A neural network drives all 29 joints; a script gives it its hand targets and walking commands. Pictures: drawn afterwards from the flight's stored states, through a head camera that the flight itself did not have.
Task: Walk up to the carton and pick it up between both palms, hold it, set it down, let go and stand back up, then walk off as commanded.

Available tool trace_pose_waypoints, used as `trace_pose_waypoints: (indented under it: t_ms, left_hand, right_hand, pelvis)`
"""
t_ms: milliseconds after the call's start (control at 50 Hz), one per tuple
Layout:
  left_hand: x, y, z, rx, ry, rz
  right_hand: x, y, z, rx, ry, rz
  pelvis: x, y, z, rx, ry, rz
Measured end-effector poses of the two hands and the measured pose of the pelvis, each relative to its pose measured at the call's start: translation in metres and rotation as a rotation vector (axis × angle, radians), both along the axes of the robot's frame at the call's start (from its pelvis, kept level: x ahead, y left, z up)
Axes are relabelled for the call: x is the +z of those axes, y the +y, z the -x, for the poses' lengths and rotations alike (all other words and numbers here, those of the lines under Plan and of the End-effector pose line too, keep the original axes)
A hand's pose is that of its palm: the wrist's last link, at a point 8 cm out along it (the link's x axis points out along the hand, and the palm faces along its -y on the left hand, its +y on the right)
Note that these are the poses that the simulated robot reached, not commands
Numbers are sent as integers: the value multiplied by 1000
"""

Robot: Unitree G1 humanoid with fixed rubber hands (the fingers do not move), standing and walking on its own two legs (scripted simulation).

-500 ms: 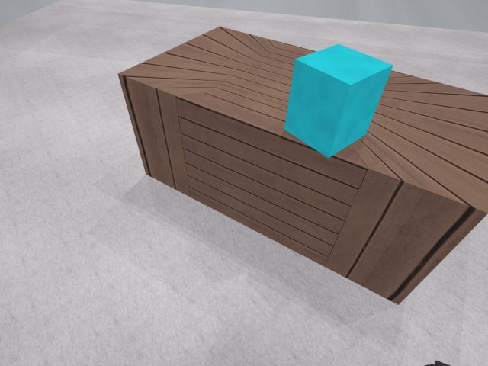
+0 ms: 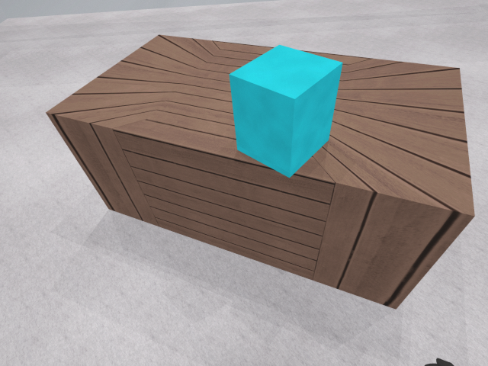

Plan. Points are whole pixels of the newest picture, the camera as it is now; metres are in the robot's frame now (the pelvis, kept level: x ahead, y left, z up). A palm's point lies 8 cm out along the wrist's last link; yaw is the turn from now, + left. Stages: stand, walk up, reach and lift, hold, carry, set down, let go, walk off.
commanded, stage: walk up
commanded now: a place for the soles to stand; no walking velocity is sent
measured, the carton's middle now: (284, 110) +0.80 -0.06 -0.01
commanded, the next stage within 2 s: none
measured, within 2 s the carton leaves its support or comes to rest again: neither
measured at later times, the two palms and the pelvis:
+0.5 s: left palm (99, 315) +0.26 +0.33 -0.11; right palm out of the picture +0.16 -0.29 -0.02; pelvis +0.15 +0.04 +0.01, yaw -5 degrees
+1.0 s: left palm (127, 243) +0.39 +0.29 -0.07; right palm (438, 274) +0.34 -0.33 -0.08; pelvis +0.26 -0.01 +0.00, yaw -11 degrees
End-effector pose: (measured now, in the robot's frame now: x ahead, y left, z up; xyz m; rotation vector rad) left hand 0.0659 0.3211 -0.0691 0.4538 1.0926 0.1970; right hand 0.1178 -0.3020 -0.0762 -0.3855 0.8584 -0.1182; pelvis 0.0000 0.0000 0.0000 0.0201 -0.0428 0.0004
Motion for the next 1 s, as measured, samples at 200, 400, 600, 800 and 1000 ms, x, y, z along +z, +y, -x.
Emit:
trace_pose_waypoints:
  t_ms: [200, 400, 600, 800, 1000]
  left_hand:
    - [-8, 28, -66, -16, -9, 19]
    - [-35, 25, -158, -94, -21, 141]
    - [-43, -13, -224, -149, -10, 156]
    - [-15, -37, -281, -179, -11, 25]
    - [4, -26, -327, -191, -14, -33]
  right_hand:
    - [18, 31, -87, 15, -106, 20]
    - [51, 30, -61, -105, 38, 162]
    - [45, -2, -51, -214, 148, 171]
    - [-13, -31, -135, -221, 94, 19]
    - [0, -27, -220, -207, -30, -1]
  pelvis:
    - [-1, 31, -59, -47, 4, 21]
    - [9, 50, -126, -80, -16, 66]
    - [5, 22, -176, -103, -45, 32]
    - [-9, -15, -225, -165, -42, -2]
    - [0, -7, -264, -200, -21, -2]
